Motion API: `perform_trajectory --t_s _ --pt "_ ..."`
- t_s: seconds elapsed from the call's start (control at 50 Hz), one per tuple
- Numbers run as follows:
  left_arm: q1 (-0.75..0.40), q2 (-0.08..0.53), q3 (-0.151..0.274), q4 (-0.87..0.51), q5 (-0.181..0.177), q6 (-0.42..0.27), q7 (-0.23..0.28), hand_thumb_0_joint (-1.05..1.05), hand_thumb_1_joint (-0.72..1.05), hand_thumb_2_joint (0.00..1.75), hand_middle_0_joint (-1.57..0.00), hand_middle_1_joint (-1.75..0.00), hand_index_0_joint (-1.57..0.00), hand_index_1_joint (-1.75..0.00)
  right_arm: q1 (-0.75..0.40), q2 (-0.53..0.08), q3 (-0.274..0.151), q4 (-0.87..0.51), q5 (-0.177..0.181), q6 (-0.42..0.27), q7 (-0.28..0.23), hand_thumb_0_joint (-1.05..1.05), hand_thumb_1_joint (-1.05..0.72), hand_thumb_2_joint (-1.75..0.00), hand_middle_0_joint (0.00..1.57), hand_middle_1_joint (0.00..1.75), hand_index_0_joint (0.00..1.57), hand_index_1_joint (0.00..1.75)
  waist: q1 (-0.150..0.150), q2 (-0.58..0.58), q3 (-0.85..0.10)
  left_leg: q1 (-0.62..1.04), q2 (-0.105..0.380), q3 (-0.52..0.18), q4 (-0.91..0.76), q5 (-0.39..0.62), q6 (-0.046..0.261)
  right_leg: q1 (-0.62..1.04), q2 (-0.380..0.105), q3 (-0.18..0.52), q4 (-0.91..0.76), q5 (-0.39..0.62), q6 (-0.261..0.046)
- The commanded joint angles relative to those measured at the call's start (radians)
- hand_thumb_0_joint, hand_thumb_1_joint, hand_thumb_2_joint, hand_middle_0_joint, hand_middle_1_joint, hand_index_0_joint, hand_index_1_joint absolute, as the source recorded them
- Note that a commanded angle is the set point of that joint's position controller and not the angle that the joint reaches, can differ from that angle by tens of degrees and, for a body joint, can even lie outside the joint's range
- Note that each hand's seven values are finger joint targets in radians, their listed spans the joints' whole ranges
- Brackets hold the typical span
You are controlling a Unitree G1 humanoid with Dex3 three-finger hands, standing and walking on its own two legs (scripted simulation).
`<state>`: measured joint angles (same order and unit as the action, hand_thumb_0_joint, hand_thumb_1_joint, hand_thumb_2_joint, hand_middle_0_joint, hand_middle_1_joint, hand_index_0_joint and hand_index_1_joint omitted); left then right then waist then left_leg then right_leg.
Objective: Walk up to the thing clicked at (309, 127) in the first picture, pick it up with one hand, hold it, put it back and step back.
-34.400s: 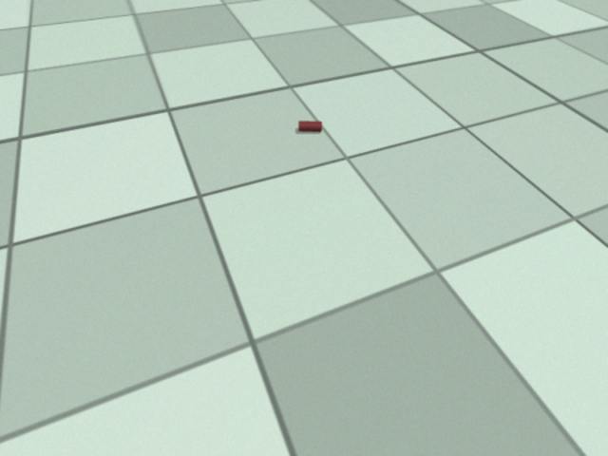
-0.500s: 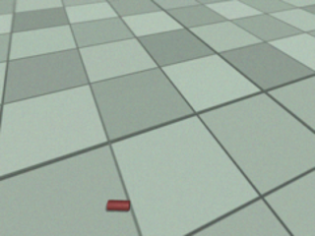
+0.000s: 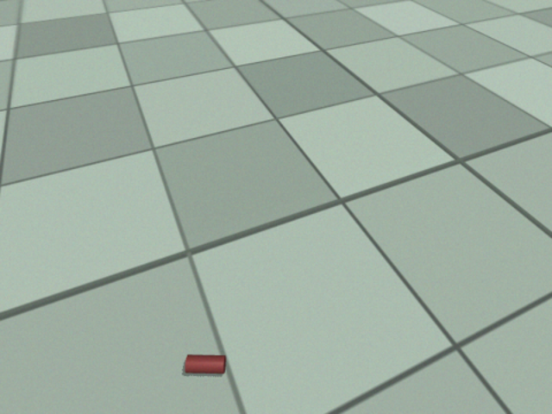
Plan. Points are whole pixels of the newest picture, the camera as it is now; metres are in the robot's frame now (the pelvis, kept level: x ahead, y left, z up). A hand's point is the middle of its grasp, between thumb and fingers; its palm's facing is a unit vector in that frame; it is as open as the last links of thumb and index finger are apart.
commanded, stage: stand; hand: left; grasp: from above
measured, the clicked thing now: (205, 364) +0.44 +0.23 -0.75
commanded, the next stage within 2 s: step back in 0.56 s
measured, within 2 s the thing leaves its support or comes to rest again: neither
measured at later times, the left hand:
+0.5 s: hand out of the picture +0.07 +0.25 -0.16, palm faces +0.00 -0.94 -0.33, open 7.4 cm
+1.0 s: hand out of the picture +0.08 +0.30 -0.18, palm faces -0.05 -0.94 -0.35, open 7.4 cm
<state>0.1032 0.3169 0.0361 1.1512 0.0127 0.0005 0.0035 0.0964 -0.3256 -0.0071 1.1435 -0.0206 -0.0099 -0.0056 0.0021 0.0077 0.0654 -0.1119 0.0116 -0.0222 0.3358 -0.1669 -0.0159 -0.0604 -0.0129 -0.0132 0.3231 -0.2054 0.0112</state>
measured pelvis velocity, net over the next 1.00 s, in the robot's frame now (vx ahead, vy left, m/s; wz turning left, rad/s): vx -0.06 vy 0.05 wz -0.03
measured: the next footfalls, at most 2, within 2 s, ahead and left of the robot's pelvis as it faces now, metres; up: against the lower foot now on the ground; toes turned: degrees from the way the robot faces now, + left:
right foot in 1.34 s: -0.14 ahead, -0.09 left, +0.00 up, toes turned -4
left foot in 1.74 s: -0.24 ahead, +0.14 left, +0.00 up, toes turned -3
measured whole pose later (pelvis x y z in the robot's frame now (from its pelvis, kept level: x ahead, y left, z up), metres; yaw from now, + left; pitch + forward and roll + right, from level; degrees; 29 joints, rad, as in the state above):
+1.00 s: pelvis -0.06 +0.05 -0.01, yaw -2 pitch -1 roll -2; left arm 0.05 0.40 0.07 0.91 0.00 0.07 0.03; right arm 0.14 -0.35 -0.05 0.97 -0.03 0.03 0.00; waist -0.02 -0.05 0.20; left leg -0.27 -0.03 0.01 0.55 -0.26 0.06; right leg -0.45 0.11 0.16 1.06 -0.51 -0.02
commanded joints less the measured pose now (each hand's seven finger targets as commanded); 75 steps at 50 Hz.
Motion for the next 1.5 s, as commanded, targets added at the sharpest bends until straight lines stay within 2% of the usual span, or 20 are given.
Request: perform_trajectory --t_s 0.0,0.52,0.54,0.62,0.72,0.76,0.78,0.8,0.82,0.86,0.92,1.02,1.16,1.24,1.3,1.34,1.36,1.38,1.44,1.48 --pt "-0.039 0.211 0.033 -0.065 0.004 -0.026 0.017 0.0 0.9 0.9 -0.2 -0.3 -0.2 -0.3 -0.047 -0.199 -0.037 -0.061 0.004 -0.019 -0.017 0.0 -0.9 -0.9 0.2 0.3 0.2 0.3 0.002 0.004 -0.077 0.022 0.109 -0.079 -0.046 0.143 0.033 -0.023 -0.114 0.086 -0.062 0.135 -0.022" --pt "-0.03 0.219 0.023 -0.076 0.0 -0.029 0.013 0.0 0.9 0.9 -0.2 -0.3 -0.2 -0.3 -0.029 -0.214 -0.034 -0.057 0.006 -0.021 -0.011 0.0 -0.9 -0.9 0.2 0.3 0.2 0.3 -0.004 -0.002 -0.072 0.016 0.114 -0.082 -0.057 0.133 0.033 -0.027 -0.115 0.088 -0.062 0.124 -0.024" --pt "-0.014 0.297 0.068 -0.095 -0.015 -0.021 0.019 0.0 0.9 0.9 -0.2 -0.3 -0.2 -0.3 -0.066 -0.254 -0.05 -0.075 0.005 0.0 -0.006 0.0 -0.9 -0.9 0.2 0.3 0.2 0.3 0.004 -0.031 0.039 -0.061 0.092 -0.081 0.047 0.238 0.056 -0.117 -0.104 0.103 0.011 0.278 -0.036" --pt "-0.005 0.305 0.081 -0.153 -0.014 -0.013 0.024 0.0 0.9 0.9 -0.2 -0.3 -0.2 -0.3 -0.016 -0.226 -0.056 -0.113 0.017 0.019 -0.002 0.0 -0.9 -0.9 0.2 0.3 0.2 0.3 -0.009 -0.079 -0.06 -0.063 0.03 -0.022 0.216 0.174 0.054 -0.115 -0.163 0.163 0.02 0.341 -0.114" --pt "-0.092 0.331 0.091 -0.26 0.009 0.0 0.027 0.0 0.9 0.9 -0.2 -0.3 -0.2 -0.3 0.073 -0.222 -0.075 -0.148 0.01 0.042 0.006 0.0 -0.9 -0.9 0.2 0.3 0.2 0.3 -0.032 -0.193 -0.127 -0.093 -0.039 0.001 0.428 -0.241 0.054 -0.186 -0.307 0.26 0.058 0.346 -0.237" --pt "-0.128 0.317 0.088 -0.287 0.008 0.011 0.025 0.0 0.9 0.9 -0.2 -0.3 -0.2 -0.3 0.111 -0.229 -0.082 -0.153 0.011 0.04 0.011 0.0 -0.9 -0.9 0.2 0.3 0.2 0.3 -0.054 -0.175 -0.123 -0.06 -0.007 -0.017 0.347 -0.103 0.067 -0.228 -0.262 0.197 0.134 0.291 -0.186" --pt "-0.118 0.295 0.08 -0.3 0.004 0.018 0.023 0.0 0.9 0.9 -0.2 -0.3 -0.2 -0.3 0.105 -0.251 -0.088 -0.166 0.008 0.034 0.009 0.0 -0.9 -0.9 0.2 0.3 0.2 0.3 -0.051 -0.093 -0.116 -0.071 0.042 -0.059 0.261 0.132 0.087 -0.221 -0.179 0.137 0.241 0.231 -0.134" --pt "-0.1 0.249 0.069 -0.309 -0.006 0.025 0.023 0.0 0.9 0.9 -0.2 -0.3 -0.2 -0.3 0.09 -0.292 -0.097 -0.186 0.0 0.025 0.005 0.0 -0.9 -0.9 0.2 0.3 0.2 0.3 -0.044 0.061 -0.109 -0.08 0.165 -0.197 0.092 0.381 0.119 -0.236 -0.04 0.06 0.399 0.104 -0.064" --pt "-0.08 0.213 0.065 -0.309 -0.01 0.033 0.029 0.0 0.9 0.9 -0.2 -0.3 -0.2 -0.3 0.082 -0.351 -0.112 -0.191 -0.004 0.02 0.002 0.0 -0.9 -0.9 0.2 0.3 0.2 0.3 -0.038 0.196 -0.095 0.026 0.278 -0.377 0.019 0.565 0.174 -0.389 0.114 0.06 0.545 -0.276 -0.044" --pt "-0.007 0.21 0.06 -0.3 -0.005 0.047 0.041 0.0 0.9 0.9 -0.2 -0.3 -0.2 -0.3 0.087 -0.343 -0.113 -0.213 -0.013 0.013 -0.011 0.0 -0.9 -0.9 0.2 0.3 0.2 0.3 -0.026 0.14 -0.108 0.049 0.315 -0.369 0.065 0.703 0.192 -0.428 0.116 0.182 0.723 -0.43 -0.046" --pt "0.024 0.236 0.062 -0.291 -0.013 0.052 0.041 0.0 0.9 0.9 -0.2 -0.3 -0.2 -0.3 -0.017 -0.297 -0.109 -0.257 -0.018 0.015 -0.028 0.0 -0.9 -0.9 0.2 0.3 0.2 0.3 0.011 0.153 -0.106 0.037 0.226 -0.224 0.079 0.591 0.139 -0.44 0.103 0.227 0.808 -0.32 -0.047" --pt "0.051 0.24 0.075 -0.322 0.002 0.047 0.033 0.0 0.9 0.9 -0.2 -0.3 -0.2 -0.3 0.05 -0.257 -0.105 -0.294 -0.001 0.012 -0.037 0.0 -0.9 -0.9 0.2 0.3 0.2 0.3 -0.013 0.094 -0.132 0.109 0.207 -0.173 0.125 0.55 0.172 -0.439 0.103 0.187 0.799 -0.255 -0.003" --pt "0.059 0.245 0.093 -0.354 0.004 0.041 0.025 0.0 0.9 0.9 -0.2 -0.3 -0.2 -0.3 0.062 -0.301 -0.117 -0.336 -0.009 0.013 -0.031 0.0 -0.9 -0.9 0.2 0.3 0.2 0.3 -0.041 0.111 -0.124 0.061 0.3 -0.244 0.116 0.391 0.283 -0.377 0.057 0.139 0.654 -0.321 0.01" --pt "0.109 0.248 0.102 -0.341 0.008 0.037 0.01 0.0 0.9 0.9 -0.2 -0.3 -0.2 -0.3 0.019 -0.314 -0.117 -0.359 -0.01 0.019 -0.023 0.0 -0.9 -0.9 0.2 0.3 0.2 0.3 -0.023 0.116 -0.145 -0.047 0.27 -0.212 0.116 0.194 0.239 -0.258 0.03 0.085 0.478 -0.276 -0.01" --pt "0.245 0.227 0.104 -0.296 0.012 0.028 0.003 0.0 0.9 0.9 -0.2 -0.3 -0.2 -0.3 -0.046 -0.317 -0.115 -0.368 0.002 0.034 -0.015 0.0 -0.9 -0.9 0.2 0.3 0.2 0.3 0.052 0.127 -0.178 -0.156 0.218 -0.141 0.203 0.073 0.157 -0.074 0.01 0.051 0.15 -0.049 -0.051" --pt "0.18 0.326 0.127 -0.336 0.03 0.014 0.008 0.0 0.9 0.9 -0.2 -0.3 -0.2 -0.3 -0.024 -0.236 -0.088 -0.374 0.02 0.038 -0.011 0.0 -0.9 -0.9 0.2 0.3 0.2 0.3 0.022 -0.189 -0.09 -0.418 -0.021 -0.036 0.449 -0.251 0.033 -0.066 -0.205 0.453 0.01 -0.038 -0.136" --pt "0.101 0.409 0.143 -0.379 0.027 0.019 0.007 0.0 0.9 0.9 -0.2 -0.3 -0.2 -0.3 -0.036 -0.236 -0.096 -0.371 0.016 0.044 -0.023 0.0 -0.9 -0.9 0.2 0.3 0.2 0.3 0.049 -0.262 -0.029 -0.39 -0.119 -0.06 0.672 -0.45 0.004 -0.282 -0.366 0.57 -0.046 -0.032 -0.297" --pt "0.026 0.411 0.141 -0.414 0.035 0.016 0.011 0.0 0.9 0.9 -0.2 -0.3 -0.2 -0.3 -0.01 -0.267 -0.111 -0.352 0.01 0.046 -0.028 0.0 -0.9 -0.9 0.2 0.3 0.2 0.3 0.03 -0.257 0.025 -0.311 -0.09 -0.118 0.815 -0.448 -0.001 -0.445 -0.406 0.619 -0.074 -0.054 -0.335" --pt "-0.062 0.279 0.111 -0.433 0.024 0.006 0.021 0.0 0.9 0.9 -0.2 -0.3 -0.2 -0.3 0.074 -0.248 -0.092 -0.295 0.03 0.041 -0.019 0.0 -0.9 -0.9 0.2 0.3 0.2 0.3 -0.045 -0.126 0.026 -0.378 -0.162 -0.164 0.861 -0.288 0.007 -0.275 -0.183 0.252 0.052 0.278 -0.184" --pt "-0.042 0.276 0.117 -0.44 0.025 0.01 0.02 0.0 0.9 0.9 -0.2 -0.3 -0.2 -0.3 0.111 -0.242 -0.08 -0.3 0.025 0.034 -0.03 0.0 -0.9 -0.9 0.2 0.3 0.2 0.3 -0.026 -0.138 -0.023 -0.384 -0.164 -0.139 0.877 -0.274 -0.002 -0.189 -0.16 0.208 0.079 0.301 -0.171"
